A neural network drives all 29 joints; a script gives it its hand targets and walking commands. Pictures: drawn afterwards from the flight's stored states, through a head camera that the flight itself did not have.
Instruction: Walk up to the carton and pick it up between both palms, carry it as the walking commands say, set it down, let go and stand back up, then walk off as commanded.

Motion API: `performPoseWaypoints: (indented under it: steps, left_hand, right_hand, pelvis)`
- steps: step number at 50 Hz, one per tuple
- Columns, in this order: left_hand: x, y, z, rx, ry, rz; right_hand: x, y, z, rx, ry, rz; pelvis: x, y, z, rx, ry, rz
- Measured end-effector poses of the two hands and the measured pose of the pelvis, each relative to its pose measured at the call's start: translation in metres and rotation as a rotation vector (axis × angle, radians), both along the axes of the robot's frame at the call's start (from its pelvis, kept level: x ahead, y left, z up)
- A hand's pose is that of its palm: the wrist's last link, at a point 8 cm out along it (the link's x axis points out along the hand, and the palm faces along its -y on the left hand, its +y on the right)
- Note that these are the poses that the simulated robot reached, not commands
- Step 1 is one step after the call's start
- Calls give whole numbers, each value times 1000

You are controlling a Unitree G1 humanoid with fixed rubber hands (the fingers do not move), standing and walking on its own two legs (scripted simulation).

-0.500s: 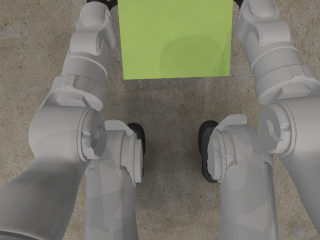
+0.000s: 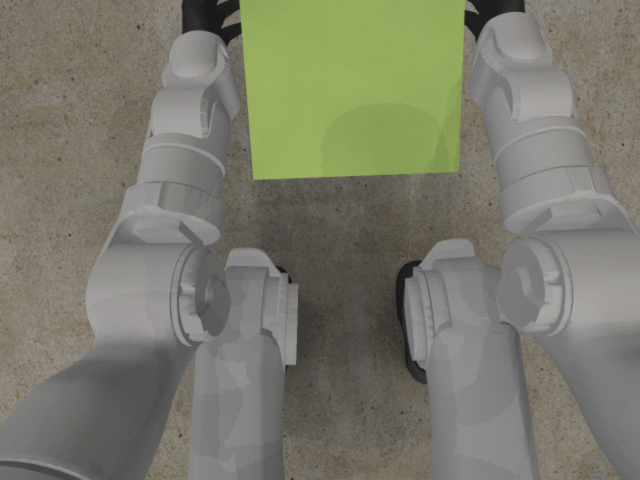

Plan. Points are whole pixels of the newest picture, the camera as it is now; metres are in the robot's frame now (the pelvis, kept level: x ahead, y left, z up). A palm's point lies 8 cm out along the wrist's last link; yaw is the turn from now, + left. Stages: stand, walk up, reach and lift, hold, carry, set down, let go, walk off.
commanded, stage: reach and lift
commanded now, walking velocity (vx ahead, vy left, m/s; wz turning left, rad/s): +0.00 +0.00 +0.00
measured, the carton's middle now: (347, 61) +0.52 -0.01 -0.22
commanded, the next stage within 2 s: none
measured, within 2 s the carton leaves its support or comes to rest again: neither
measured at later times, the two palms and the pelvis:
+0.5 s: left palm (186, 10) +0.53 +0.12 -0.09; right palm out of the picture +0.53 -0.15 -0.08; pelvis +0.00 +0.00 +0.04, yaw +0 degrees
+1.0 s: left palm out of the picture +0.52 +0.12 -0.01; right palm out of the picture +0.51 -0.15 -0.01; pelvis +0.00 +0.00 +0.08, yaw +0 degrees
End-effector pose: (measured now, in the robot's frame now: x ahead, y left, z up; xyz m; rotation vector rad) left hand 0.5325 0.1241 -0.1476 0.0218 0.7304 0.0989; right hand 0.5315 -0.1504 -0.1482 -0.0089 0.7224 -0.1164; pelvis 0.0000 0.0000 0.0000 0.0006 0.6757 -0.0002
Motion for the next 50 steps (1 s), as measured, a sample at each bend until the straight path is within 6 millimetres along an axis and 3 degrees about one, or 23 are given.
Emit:
performPoseWaypoints:
  steps: [18, 33, 50]
  left_hand:
    - [2, -4, 51, -6, -31, 13]
    - [-4, -1, 75, -7, -36, 26]
    - [-17, -1, 135, -13, -32, 29]
  right_hand:
    - [4, -3, 55, -4, -31, -21]
    - [-1, 0, 77, 4, -37, -25]
    - [-17, 0, 136, 10, -33, -37]
  pelvis:
    - [-3, 0, 26, 6, 61, -7]
    - [2, -1, 49, 10, 109, -11]
    - [0, 0, 82, 7, 108, -12]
